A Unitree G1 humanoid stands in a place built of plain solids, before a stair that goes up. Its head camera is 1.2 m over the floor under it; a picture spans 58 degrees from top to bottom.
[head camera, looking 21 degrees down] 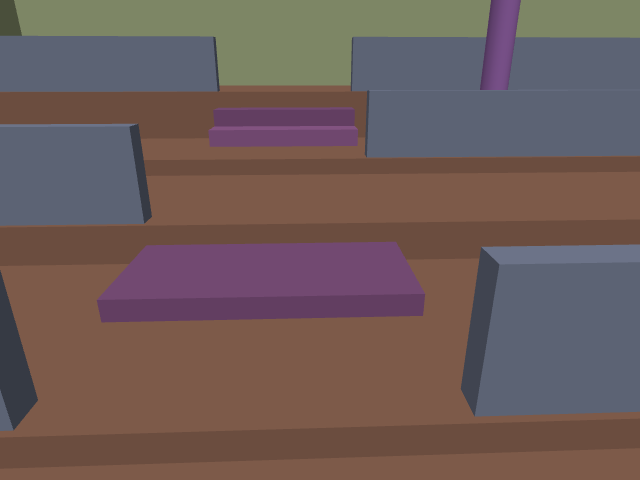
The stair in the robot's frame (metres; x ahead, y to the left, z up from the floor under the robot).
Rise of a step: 0.12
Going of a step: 0.67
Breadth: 1.50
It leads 2 degrees to the left of straight ahead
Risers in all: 3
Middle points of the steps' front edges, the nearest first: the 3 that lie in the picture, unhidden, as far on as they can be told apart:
1.08 0.23 0.13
1.75 0.26 0.25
2.42 0.28 0.37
